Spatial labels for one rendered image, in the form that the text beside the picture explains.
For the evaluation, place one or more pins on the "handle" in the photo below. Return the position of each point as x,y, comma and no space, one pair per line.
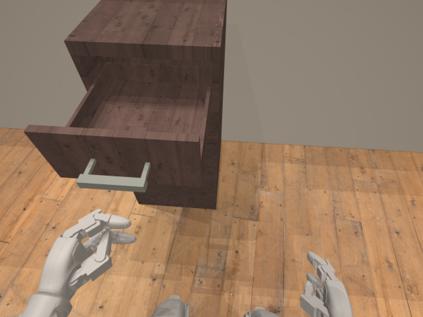
119,183

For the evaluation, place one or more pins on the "cabinet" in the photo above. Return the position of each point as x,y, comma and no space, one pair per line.
161,32

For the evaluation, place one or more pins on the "left robot thigh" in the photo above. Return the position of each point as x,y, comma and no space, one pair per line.
172,308

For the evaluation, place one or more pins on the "left robot hand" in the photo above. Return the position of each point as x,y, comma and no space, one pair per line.
60,274

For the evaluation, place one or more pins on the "right robot hand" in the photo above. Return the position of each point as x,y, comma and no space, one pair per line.
331,298

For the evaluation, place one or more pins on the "drawer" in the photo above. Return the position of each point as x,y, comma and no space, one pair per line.
132,114

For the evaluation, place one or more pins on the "robot left forearm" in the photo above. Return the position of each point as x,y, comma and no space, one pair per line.
47,305

